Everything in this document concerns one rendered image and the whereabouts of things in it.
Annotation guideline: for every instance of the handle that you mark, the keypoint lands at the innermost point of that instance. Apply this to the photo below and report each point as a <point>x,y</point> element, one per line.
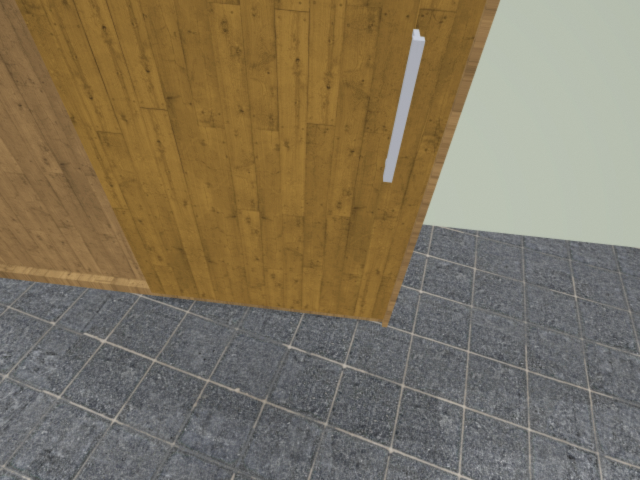
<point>412,67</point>

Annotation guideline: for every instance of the wardrobe door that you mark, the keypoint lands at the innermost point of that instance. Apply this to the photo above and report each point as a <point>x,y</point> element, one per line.
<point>242,143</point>
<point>54,213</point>

